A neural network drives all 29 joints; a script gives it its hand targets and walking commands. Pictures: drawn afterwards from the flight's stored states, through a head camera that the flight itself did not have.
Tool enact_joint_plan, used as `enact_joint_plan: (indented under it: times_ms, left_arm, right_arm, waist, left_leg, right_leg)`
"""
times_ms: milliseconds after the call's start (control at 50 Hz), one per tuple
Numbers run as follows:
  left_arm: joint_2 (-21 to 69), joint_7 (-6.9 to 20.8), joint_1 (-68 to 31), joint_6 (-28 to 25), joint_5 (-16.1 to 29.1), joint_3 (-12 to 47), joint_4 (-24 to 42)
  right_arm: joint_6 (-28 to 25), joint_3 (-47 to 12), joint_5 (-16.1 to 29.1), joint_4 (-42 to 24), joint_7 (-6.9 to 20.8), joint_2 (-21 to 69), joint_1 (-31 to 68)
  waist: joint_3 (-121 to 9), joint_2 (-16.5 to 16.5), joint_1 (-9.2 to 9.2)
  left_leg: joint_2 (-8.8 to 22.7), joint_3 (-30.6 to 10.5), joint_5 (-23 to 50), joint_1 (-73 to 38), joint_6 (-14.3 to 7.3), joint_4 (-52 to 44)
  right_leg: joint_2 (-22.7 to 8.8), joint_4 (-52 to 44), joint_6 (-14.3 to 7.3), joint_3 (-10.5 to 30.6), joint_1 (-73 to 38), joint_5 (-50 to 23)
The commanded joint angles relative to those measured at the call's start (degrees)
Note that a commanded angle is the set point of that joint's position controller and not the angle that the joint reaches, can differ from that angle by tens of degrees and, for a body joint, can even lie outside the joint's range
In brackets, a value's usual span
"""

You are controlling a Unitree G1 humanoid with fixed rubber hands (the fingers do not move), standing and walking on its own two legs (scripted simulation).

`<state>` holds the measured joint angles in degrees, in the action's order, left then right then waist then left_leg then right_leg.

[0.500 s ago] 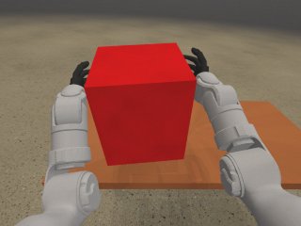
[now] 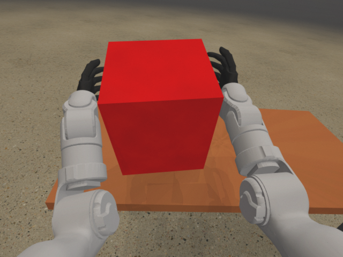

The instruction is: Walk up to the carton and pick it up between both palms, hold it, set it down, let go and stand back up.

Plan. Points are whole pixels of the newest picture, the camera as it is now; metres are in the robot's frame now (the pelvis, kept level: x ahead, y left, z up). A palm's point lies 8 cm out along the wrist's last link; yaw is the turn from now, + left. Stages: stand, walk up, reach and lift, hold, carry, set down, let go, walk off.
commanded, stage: set down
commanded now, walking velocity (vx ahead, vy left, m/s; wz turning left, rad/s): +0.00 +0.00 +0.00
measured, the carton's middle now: (160, 110) +0.40 +0.01 +0.21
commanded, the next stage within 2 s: none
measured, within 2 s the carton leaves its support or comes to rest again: neither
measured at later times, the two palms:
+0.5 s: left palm (100, 107) +0.38 +0.15 +0.22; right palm (230, 103) +0.38 -0.16 +0.24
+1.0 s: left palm (111, 121) +0.40 +0.13 +0.17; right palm (229, 115) +0.40 -0.17 +0.19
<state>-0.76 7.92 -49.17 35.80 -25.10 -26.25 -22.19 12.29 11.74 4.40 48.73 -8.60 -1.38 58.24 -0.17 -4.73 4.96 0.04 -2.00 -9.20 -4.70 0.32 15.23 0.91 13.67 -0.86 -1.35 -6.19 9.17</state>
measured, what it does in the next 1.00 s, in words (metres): stands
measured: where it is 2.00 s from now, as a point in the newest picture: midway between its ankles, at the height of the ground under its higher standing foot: outside the picture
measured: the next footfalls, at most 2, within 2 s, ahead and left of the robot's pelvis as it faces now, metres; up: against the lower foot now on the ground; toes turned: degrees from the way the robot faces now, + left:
none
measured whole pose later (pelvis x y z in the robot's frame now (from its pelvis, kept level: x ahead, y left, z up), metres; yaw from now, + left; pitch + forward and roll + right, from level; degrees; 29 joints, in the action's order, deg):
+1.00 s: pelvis +0.00 +0.00 +0.00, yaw -1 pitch -7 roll +0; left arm 3.5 -1.9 -44.7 26.1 -20.1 -22.2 -30.1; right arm -0.6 16.3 -1.3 54.4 -3.1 -3.2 51.4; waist 2.2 -2.4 3.1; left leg 0.7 0.5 -9.1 0.5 0.5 16.1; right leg 0.6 16.0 -1.0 -2.8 -0.1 9.6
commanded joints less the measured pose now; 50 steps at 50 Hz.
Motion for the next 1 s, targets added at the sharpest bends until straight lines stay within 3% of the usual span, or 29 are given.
enact_joint_plan:
  times_ms: [0, 40, 80, 100, 180, 200, 280, 340, 380, 420, 440, 500, 560, 600, 620, 660, 720, 760, 820, 840, 860, 940, 960, 980]
  left_arm:
    - [26.4, 5.0, -32.5, -5.5, 10.6, 26.9, 13.7]
    - [28.7, 3.0, -34.8, -7.7, 13.4, 32.7, 18.4]
    - [30.0, 1.0, -33.7, -9.1, 15.9, 36.7, 19.9]
    - [30.6, 0.1, -34.2, -9.8, 16.3, 38.1, 20.6]
    - [27.9, -0.7, -31.1, -9.0, 14.1, 34.0, 14.3]
    - [27.3, -0.6, -29.7, -8.3, 13.1, 32.1, 12.6]
    - [25.0, 0.7, -25.4, -4.9, 10.1, 24.2, 7.0]
    - [23.7, 1.8, -26.5, -4.4, 9.0, 19.6, 4.8]
    - [22.7, 2.2, -25.9, -4.1, 7.0, 16.6, 2.0]
    - [21.8, 2.7, -27.2, -4.3, 6.5, 15.0, 1.1]
    - [22.5, 2.6, -28.6, -4.8, 7.1, 16.3, 2.9]
    - [25.5, 0.8, -32.7, -7.7, 9.6, 22.0, 6.5]
    - [27.0, -0.8, -34.1, -10.5, 10.4, 24.7, 4.8]
    - [28.0, -2.2, -33.2, -11.9, 10.9, 27.0, 4.9]
    - [27.8, -2.8, -32.7, -12.4, 10.8, 27.3, 4.4]
    - [29.3, -3.6, -34.1, -13.5, 12.3, 29.2, 5.9]
    - [29.0, -4.2, -32.9, -14.5, 11.5, 27.2, 2.0]
    - [28.3, -3.5, -30.7, -13.8, 10.6, 24.6, -0.5]
    - [26.2, -2.5, -28.9, -12.3, 9.3, 19.4, -3.6]
    - [26.1, -2.5, -28.4, -12.2, 9.0, 19.1, -3.4]
    - [26.0, -2.7, -29.3, -12.6, 9.7, 19.3, -2.0]
    - [27.7, -4.7, -34.7, -15.8, 10.8, 21.2, 1.3]
    - [28.1, -5.3, -35.8, -16.6, 10.5, 21.6, 1.5]
    - [28.0, -5.4, -35.8, -17.0, 10.4, 21.2, 1.1]
  right_arm:
    - [-10.2, -14.7, 3.1, -14.1, 4.6, 21.8, 26.8]
    - [-12.4, -16.1, 3.5, -16.5, 4.6, 22.1, 27.0]
    - [-14.1, -18.5, 4.0, -21.0, 4.9, 21.7, 28.5]
    - [-14.3, -19.1, 4.3, -21.3, 5.1, 21.7, 28.6]
    - [-12.5, -19.7, 2.4, -20.6, 5.9, 21.9, 28.3]
    - [-12.0, -20.4, 2.3, -20.7, 6.1, 22.2, 29.1]
    - [-10.0, -18.9, 1.5, -16.6, 6.6, 21.6, 29.2]
    - [-9.6, -17.6, 0.7, -14.2, 7.1, 22.3, 29.3]
    - [-8.9, -15.5, -0.1, -10.5, 7.6, 22.1, 27.9]
    - [-8.6, -12.7, -1.7, -7.9, 8.2, 22.2, 26.2]
    - [-9.4, -12.2, -1.9, -9.3, 8.6, 21.9, 26.5]
    - [-12.1, -10.0, -2.3, -7.1, 9.4, 21.1, 26.5]
    - [-14.1, -6.2, -4.8, -4.3, 10.1, 20.1, 26.2]
    - [-15.2, -4.7, -6.1, -2.7, 10.3, 19.1, 24.2]
    - [-15.2, -4.6, -6.3, -1.3, 10.4, 19.1, 23.5]
    - [-16.1, -4.9, -6.8, -2.2, 10.7, 20.1, 24.7]
    - [-16.3, -5.2, -7.2, 1.0, 10.9, 21.0, 24.5]
    - [-15.4, -6.1, -7.2, 1.3, 10.8, 21.5, 24.5]
    - [-14.4, -7.7, -7.1, -1.3, 11.0, 22.5, 27.2]
    - [-14.5, -8.5, -6.4, -2.3, 11.1, 22.9, 27.3]
    - [-14.6, -9.8, -6.0, -3.0, 11.2, 23.7, 27.5]
    - [-16.2, -11.1, -5.0, -3.7, 12.3, 25.0, 30.1]
    - [-16.5, -10.2, -5.5, -1.4, 12.6, 25.0, 28.8]
    - [-16.4, -9.8, -6.1, -0.1, 12.7, 25.0, 27.8]
  waist:
    - [-20.7, 9.2, 4.01]
    - [-25.2, 11.3, 5.33]
    - [-28.4, 11.6, 5.16]
    - [-29.2, 11.6, 4.67]
    - [-24.6, 7.5, 2.20]
    - [-22.7, 5.5, 0.64]
    - [-16.7, 0.6, -2.20]
    - [-15.4, -2.0, -2.92]
    - [-10.8, -1.5, -3.62]
    - [-9.4, -1.2, -2.82]
    - [-12.9, 0.4, -2.89]
    - [-18.1, 5.5, -0.35]
    - [-18.9, 7.1, 1.00]
    - [-20.4, 9.3, 2.17]
    - [-19.3, 9.9, 1.77]
    - [-22.7, 9.0, 2.13]
    - [-20.4, 6.9, 1.28]
    - [-17.7, 4.8, -0.10]
    - [-15.3, 0.9, -3.25]
    - [-15.7, 2.0, -4.32]
    - [-18.7, 0.6, -4.41]
    - [-28.6, 3.2, -5.50]
    - [-28.4, 4.3, -4.53]
    - [-27.8, 3.1, -4.11]
  left_leg:
    - [-1.2, 4.6, 27.9, -10.2, 3.2, 4.6]
    - [-1.0, 4.0, 35.1, -13.5, 5.1, 7.1]
    - [-0.7, 3.0, 40.0, -15.7, 6.3, 9.1]
    - [-0.7, 2.6, 39.1, -15.2, 6.3, 9.1]
    - [-1.4, 3.3, 22.4, -6.2, 2.6, 5.1]
    - [-1.5, 3.5, 19.5, -3.3, 1.3, 4.2]
    - [-1.4, 4.5, 10.4, 2.6, -1.6, 0.5]
    - [-1.5, 5.4, 6.5, 4.1, -3.2, -1.0]
    - [-1.3, 5.8, 3.8, 4.9, -3.5, -2.3]
    - [-1.3, 6.3, 0.3, 5.8, -4.0, -3.5]
    - [-1.1, 6.4, 2.0, 4.4, -3.1, -3.0]
    - [-0.6, 5.9, 11.8, -3.6, 0.3, 0.5]
    - [0.2, 5.2, 10.1, -5.9, 1.1, 0.7]
    - [0.6, 4.8, 13.2, -8.0, 2.6, 1.6]
    - [0.6, 4.6, 13.3, -8.2, 2.8, 1.7]
    - [0.7, 4.3, 17.1, -9.3, 3.4, 3.1]
    - [0.2, 4.6, 18.1, -6.5, 2.7, 3.0]
    - [-0.3, 4.8, 14.4, -2.1, 1.6, 1.5]
    - [-0.9, 5.7, 8.1, 4.9, -1.1, -0.9]
    - [-1.0, 5.7, 9.5, 5.4, -1.1, -0.7]
    - [-1.1, 5.9, 10.4, 5.2, -1.3, -0.3]
    - [-0.6, 5.8, 16.7, 0.7, -0.2, 1.7]
    - [-0.4, 5.7, 17.7, -1.0, 0.3, 2.2]
    - [-0.5, 5.8, 17.8, -1.5, 0.2, 2.4]
  right_leg:
    - [1.9, -0.2, 2.4, -6.4, -1.7, -17.0]
    - [2.2, 0.8, 2.4, -7.1, -1.4, -20.9]
    - [2.5, 1.0, 2.4, -7.2, 0.1, -22.2]
    - [2.5, 1.1, 2.2, -7.3, 0.6, -21.6]
    - [0.7, 1.9, 3.6, -5.8, -2.0, -19.5]
    - [0.6, 2.3, 3.9, -5.6, -3.1, -19.5]
    - [0.2, 2.1, 4.3, -5.3, -5.0, -15.8]
    - [-0.2, 1.6, 4.8, -4.6, -4.6, -14.2]
    - [-0.1, 0.8, 4.4, -4.9, -2.8, -9.8]
    - [-0.5, 0.0, 4.3, -4.6, -1.8, -6.1]
    - [-0.3, 0.7, 3.9, -4.8, -1.8, -7.1]
    - [0.8, 0.5, 2.7, -6.5, 1.8, -9.4]
    - [0.8, -0.3, 2.2, -7.2, 6.3, -5.3]
    - [1.0, 0.2, 1.9, -7.7, 6.8, -7.4]
    - [0.8, 0.0, 1.7, -7.7, 7.1, -6.9]
    - [1.0, 0.7, 2.2, -7.8, 6.8, -10.4]
    - [0.6, 1.3, 2.9, -7.0, 4.6, -15.0]
    - [0.2, 1.6, 3.5, -6.4, 1.2, -15.7]
    - [-0.5, 2.4, 4.7, -5.3, -2.1, -15.7]
    - [-0.6, 3.1, 4.8, -5.1, -3.0, -17.7]
    - [-0.3, 3.6, 4.9, -5.0, -4.5, -19.2]
    - [0.4, 4.9, 4.2, -5.1, -3.4, -23.9]
    - [0.3, 4.6, 3.8, -5.0, -2.0, -23.9]
    - [0.2, 4.5, 4.0, -4.9, -1.6, -24.6]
